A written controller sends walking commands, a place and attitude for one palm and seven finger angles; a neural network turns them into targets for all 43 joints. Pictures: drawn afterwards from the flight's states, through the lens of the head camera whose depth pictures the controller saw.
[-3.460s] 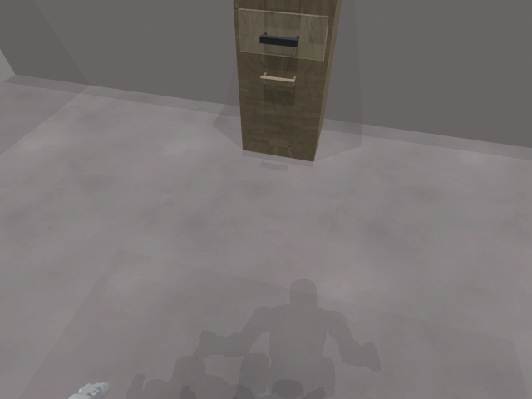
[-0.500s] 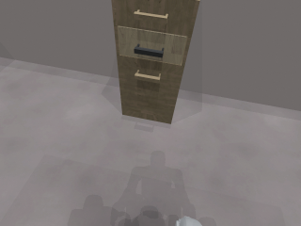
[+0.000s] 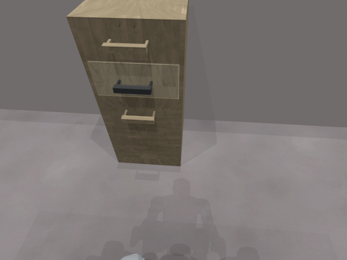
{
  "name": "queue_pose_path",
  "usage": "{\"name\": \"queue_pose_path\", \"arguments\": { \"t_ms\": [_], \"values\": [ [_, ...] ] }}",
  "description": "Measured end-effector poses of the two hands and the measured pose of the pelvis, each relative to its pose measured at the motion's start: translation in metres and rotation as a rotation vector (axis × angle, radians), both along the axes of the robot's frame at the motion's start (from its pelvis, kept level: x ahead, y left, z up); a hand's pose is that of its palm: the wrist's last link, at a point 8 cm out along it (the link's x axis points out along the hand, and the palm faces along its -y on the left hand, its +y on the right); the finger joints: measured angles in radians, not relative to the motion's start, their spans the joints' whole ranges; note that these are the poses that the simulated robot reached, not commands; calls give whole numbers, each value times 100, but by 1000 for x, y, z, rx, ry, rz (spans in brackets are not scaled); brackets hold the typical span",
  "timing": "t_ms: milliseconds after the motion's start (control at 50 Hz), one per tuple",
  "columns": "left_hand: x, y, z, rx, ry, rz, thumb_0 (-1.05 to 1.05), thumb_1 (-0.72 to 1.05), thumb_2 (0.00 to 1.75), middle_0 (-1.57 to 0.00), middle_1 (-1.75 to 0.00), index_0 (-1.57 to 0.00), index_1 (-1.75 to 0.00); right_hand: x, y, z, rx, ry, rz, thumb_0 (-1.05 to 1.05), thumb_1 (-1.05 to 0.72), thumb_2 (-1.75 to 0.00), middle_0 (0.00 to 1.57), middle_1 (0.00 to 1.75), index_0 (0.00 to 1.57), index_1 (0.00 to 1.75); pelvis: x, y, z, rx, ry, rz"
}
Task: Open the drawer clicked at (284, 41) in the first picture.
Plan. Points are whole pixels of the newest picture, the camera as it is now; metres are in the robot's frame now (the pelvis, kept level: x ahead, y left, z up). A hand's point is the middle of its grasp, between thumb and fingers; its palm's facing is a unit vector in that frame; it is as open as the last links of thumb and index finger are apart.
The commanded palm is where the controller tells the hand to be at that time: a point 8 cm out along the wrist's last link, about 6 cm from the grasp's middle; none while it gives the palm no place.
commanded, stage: take the last steps up to it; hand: left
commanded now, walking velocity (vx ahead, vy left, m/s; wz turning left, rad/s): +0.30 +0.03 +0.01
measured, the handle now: (133, 86) +0.82 +0.21 -0.08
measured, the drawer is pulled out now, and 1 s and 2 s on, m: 0.00 0.00 0.00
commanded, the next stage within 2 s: come to a stop and stand still in 0.54 s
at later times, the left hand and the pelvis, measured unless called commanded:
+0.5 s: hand (100, 244) +0.20 +0.22 -0.17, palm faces +0.00 -0.98 -0.20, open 7.3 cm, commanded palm none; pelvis +0.16 +0.03 +0.00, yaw -2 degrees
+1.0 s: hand (115, 206) +0.32 +0.20 -0.19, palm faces +0.04 -0.98 -0.20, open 7.3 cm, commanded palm none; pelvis +0.26 +0.02 -0.01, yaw -2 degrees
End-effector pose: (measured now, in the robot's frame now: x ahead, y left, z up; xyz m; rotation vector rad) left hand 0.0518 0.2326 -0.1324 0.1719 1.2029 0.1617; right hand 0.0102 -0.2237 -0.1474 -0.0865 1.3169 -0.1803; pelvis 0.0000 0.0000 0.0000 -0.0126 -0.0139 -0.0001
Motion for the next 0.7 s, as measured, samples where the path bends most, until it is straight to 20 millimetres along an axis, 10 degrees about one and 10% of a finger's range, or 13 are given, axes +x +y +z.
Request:
{"name": "queue_pose_path", "arguments": {
  "t_ms": [180,260,540,700],
  "values": [
    [-12,20,-29,-89,156,91,0,92,90,-20,-30,-20,-30,108,12,16,-83,-124,89,1,-93,-90,20,30,19,30,64,32,-9,-27,-9,8],
    [0,32,-30,-95,237,70,0,92,90,-20,-30,-19,-30,123,30,17,-83,-126,70,0,-92,-90,20,30,19,30,87,43,-8,-5,-9,-7],
    [173,28,-4,-9,90,-29,1,93,90,-20,-30,-19,-30,93,61,0,71,189,-73,0,-92,-90,20,30,20,30,178,27,0,36,-1,-33],
    [244,-7,-6,9,-22,-19,0,93,90,-20,-30,-19,-30,144,28,-19,83,231,-60,0,-91,-90,20,30,20,30,228,1,-12,16,-12,-17]
  ]
}}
